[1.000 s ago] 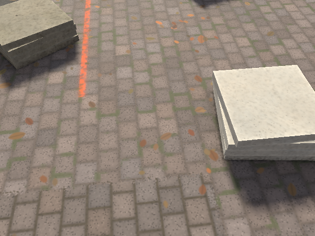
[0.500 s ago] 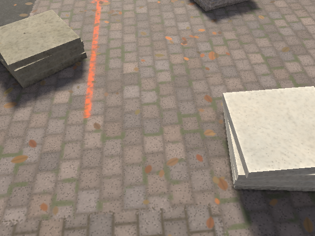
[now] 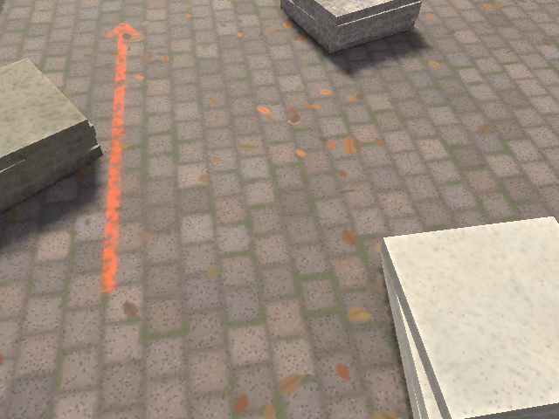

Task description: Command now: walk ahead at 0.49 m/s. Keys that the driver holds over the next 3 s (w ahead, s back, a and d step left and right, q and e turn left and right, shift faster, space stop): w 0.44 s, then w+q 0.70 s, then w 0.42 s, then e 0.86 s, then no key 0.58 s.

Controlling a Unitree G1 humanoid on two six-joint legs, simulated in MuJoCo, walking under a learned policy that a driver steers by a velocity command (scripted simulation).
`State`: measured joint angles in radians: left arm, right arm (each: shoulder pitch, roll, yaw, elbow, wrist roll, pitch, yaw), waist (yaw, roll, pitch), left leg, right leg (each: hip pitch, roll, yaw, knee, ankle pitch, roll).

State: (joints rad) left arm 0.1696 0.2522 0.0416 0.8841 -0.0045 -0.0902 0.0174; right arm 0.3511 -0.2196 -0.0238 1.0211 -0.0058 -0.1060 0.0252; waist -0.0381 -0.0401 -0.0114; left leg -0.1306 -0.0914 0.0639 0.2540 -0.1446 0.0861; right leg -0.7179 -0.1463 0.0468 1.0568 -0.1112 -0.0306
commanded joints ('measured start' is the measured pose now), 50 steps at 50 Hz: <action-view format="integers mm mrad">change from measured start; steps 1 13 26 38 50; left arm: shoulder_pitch -11 133 141 207 56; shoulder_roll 34 164 121 161 116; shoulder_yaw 6 52 31 56 51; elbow -46 -20 38 81 -81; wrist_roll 4 -10 18 -8 5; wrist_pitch -5 -40 -30 14 -41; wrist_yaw -3 -43 -21 12 1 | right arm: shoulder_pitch -35 32 -124 -363 -118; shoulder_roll -142 -159 -86 -59 -136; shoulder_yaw -23 -29 -32 -28 -76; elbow -63 -43 -136 -281 -295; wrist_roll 6 8 18 24 10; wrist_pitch -10 45 42 46 25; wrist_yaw -21 -31 -32 31 -5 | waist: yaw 33 152 32 93 60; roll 73 93 -11 -21 67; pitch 67 -129 29 103 -49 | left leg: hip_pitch -92 78 -598 -613 -41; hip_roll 267 250 226 165 259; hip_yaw -170 -87 -151 -39 -414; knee -161 386 714 380 -37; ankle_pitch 147 531 86 68 176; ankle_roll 149 48 -66 -1 209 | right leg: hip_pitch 18 580 580 831 89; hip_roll -10 105 -88 -163 7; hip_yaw -5 -67 28 -176 32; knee -201 -563 -932 -805 88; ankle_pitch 167 52 221 394 -178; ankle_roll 15 -100 -188 -97 22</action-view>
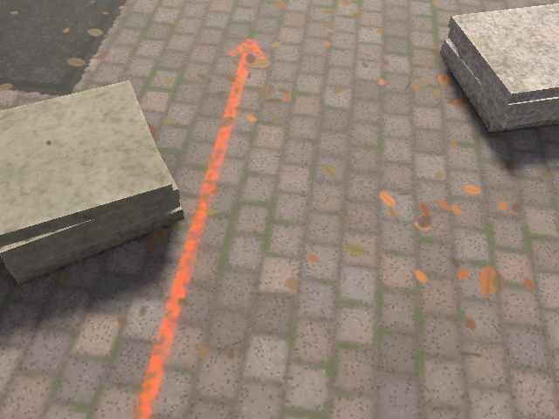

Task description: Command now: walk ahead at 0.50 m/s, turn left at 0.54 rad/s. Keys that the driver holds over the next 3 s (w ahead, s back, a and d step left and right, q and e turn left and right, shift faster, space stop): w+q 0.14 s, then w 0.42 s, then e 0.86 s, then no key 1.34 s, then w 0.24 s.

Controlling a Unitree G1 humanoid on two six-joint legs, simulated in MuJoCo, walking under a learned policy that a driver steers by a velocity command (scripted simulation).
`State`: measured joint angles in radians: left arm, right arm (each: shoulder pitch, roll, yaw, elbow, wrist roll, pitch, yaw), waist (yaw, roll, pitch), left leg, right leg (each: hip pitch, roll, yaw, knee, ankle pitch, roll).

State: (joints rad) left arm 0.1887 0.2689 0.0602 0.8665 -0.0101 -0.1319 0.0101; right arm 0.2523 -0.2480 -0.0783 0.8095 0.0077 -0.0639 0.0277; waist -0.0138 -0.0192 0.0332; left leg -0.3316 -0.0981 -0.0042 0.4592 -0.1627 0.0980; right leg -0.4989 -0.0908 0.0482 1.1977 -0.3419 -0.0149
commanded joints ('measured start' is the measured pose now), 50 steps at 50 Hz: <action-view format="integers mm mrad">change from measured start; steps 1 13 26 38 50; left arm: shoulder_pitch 32 -276 55 156 183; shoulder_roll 88 74 75 161 92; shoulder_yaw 32 15 13 35 32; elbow -71 -208 -111 -51 -133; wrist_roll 16 8 14 -19 -1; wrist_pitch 10 -11 5 69 185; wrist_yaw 11 -31 -36 4 32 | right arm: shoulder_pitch -5 170 56 -206 -193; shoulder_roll -123 -141 -91 -99 -136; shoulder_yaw -25 -32 -9 -1 -7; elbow -82 -39 -108 -194 -167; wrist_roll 0 17 5 -10 -40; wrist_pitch -19 -2 -9 -21 27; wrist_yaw -13 -45 -35 -25 -51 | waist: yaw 40 -68 11 47 63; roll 49 123 -69 -90 180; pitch -81 -19 -63 -67 -126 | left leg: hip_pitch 126 247 -312 -122 9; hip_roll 256 263 202 94 366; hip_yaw -315 -320 -82 -57 -103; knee -252 -156 658 59 -214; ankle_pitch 231 149 -129 170 145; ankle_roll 199 112 -67 -97 136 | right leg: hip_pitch -127 -68 381 389 -15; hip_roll -45 62 -120 -74 39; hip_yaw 21 0 234 147 -33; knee -95 -711 -1007 -835 -41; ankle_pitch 80 408 333 639 -80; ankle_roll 21 13 -217 -143 100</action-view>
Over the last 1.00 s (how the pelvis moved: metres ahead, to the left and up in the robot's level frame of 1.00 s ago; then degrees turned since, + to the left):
0.55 0.03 -0.01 16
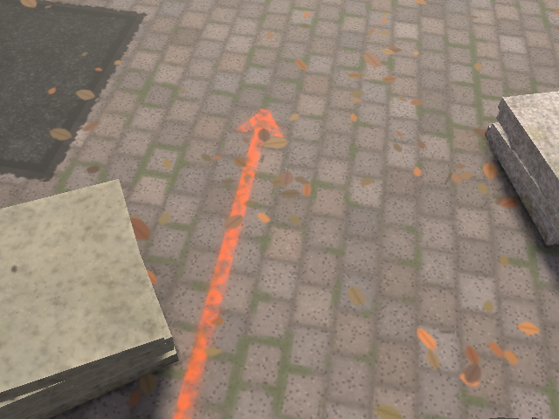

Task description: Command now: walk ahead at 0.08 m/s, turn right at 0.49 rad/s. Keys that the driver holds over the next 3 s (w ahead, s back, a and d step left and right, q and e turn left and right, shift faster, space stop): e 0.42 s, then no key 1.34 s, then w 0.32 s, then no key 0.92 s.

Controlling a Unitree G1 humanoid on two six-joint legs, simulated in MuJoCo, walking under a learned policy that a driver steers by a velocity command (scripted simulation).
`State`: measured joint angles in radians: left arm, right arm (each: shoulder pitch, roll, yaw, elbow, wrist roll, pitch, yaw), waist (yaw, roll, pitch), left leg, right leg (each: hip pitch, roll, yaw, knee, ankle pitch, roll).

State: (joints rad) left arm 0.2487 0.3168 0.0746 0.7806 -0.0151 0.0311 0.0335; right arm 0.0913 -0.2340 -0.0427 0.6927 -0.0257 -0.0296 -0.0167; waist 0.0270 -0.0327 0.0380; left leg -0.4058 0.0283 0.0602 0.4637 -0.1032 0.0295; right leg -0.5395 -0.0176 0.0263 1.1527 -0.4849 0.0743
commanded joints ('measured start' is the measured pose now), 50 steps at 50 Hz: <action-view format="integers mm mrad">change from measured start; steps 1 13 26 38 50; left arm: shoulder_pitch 102 95 -31 -26 -41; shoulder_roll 41 234 125 64 33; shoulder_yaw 18 72 28 -6 2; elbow -60 -147 -216 -192 -161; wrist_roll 7 18 19 44 32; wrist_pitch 23 26 -20 -29 -27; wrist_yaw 8 -13 5 -18 -15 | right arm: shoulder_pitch -30 62 -33 -30 24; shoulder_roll -154 -99 -128 -141 -127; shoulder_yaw -44 -42 -55 -30 -8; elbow -42 18 25 28 56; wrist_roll -5 3 31 5 17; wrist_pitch -9 36 25 1 -3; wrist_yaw -10 0 -16 17 8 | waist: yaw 18 -34 -4 31 -33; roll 185 -306 -119 216 23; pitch -131 -69 -136 -118 -59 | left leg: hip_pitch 87 -245 -163 198 190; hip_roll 249 36 -10 211 43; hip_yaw -150 151 -121 -313 -148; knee -223 415 396 -107 -25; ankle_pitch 85 -501 -198 131 -84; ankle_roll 210 -104 -109 137 16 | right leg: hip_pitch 30 484 424 276 299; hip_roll -41 -307 -175 24 7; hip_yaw -12 393 285 108 148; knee -40 -791 -800 -625 -683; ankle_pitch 85 642 506 175 390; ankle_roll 5 -308 -287 -77 -95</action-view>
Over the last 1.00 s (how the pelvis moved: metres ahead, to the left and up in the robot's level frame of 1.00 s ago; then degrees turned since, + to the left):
0.46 0.03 0.00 -1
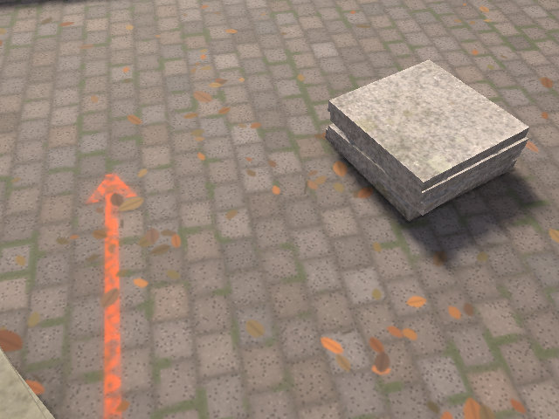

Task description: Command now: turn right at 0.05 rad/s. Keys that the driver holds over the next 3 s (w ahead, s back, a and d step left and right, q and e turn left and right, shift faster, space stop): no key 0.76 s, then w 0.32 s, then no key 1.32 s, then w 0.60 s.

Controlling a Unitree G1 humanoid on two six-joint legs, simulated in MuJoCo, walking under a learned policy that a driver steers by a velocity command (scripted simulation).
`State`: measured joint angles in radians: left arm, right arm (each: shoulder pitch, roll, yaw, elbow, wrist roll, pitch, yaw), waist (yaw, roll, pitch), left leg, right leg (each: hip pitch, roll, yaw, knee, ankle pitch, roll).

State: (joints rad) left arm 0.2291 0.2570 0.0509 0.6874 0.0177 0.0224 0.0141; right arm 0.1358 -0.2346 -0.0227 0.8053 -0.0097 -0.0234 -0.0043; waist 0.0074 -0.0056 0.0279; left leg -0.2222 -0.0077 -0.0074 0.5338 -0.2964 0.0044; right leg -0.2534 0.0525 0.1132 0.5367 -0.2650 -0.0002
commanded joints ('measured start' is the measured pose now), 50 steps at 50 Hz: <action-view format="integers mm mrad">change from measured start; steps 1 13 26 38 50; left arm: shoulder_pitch -17 21 40 51 -26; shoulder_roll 92 82 70 69 48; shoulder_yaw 26 25 25 22 19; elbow -66 -39 28 136 166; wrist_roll -1 -2 -5 -10 -43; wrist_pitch -20 -20 -19 -22 -118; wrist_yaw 6 22 34 41 -6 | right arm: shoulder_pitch -21 -14 7 27 77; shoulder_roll -124 -111 -117 -118 -220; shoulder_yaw -26 -15 -9 -2 -53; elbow -53 18 120 194 169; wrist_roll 1 4 6 8 49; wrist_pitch -9 -11 -12 -8 -34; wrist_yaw -3 2 -4 -9 -14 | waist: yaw -14 -9 -15 -22 -21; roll -9 3 5 6 110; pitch -48 -37 -16 -3 51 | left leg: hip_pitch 7 -12 -19 -4 22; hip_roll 76 58 54 49 223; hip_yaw -77 -65 -70 -72 -226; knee -93 -106 -140 -167 -365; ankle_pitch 109 102 83 92 -129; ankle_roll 40 34 37 47 190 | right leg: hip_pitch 15 57 81 85 -87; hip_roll -65 -68 -62 -60 -87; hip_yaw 63 59 42 26 -150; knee -68 -67 -83 -106 51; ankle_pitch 171 201 211 208 -65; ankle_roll -19 -12 1 12 -27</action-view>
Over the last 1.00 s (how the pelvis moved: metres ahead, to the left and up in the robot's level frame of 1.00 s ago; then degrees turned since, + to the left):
0.04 -0.01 0.00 -20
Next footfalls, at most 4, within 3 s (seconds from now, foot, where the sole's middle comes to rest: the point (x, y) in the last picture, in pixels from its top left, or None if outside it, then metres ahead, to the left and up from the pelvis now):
1.08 right None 0.11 -0.14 -0.77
1.46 left None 0.31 0.07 -0.77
1.68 right None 0.21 -0.15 -0.77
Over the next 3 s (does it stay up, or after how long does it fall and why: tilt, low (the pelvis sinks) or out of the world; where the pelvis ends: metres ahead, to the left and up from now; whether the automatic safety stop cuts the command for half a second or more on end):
stays up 0.40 0.00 0.01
